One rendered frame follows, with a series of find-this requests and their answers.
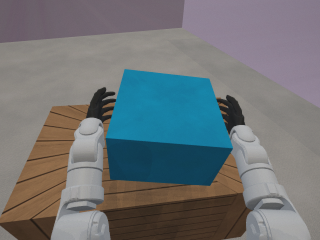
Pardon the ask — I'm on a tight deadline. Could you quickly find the carton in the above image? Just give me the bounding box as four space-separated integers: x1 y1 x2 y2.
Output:
105 69 233 186

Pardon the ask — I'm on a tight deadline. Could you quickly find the pedestal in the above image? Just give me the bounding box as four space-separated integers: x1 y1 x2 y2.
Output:
0 97 252 240

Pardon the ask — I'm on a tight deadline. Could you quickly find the left robot forearm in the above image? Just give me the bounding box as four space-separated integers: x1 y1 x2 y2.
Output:
50 117 105 240

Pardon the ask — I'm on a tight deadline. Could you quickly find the left robot upper arm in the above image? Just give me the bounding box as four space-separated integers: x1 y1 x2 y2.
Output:
51 210 111 240

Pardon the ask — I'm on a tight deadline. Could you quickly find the right robot upper arm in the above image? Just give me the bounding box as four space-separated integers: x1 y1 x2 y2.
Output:
246 209 310 240

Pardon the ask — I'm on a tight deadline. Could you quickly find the right robot forearm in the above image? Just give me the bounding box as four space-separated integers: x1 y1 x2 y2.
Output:
229 125 311 240

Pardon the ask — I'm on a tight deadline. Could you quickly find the left robot hand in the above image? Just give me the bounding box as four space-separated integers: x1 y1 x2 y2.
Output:
86 87 116 123

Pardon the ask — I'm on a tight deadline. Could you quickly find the right robot hand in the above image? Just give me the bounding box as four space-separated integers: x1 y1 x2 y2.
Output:
216 95 245 135

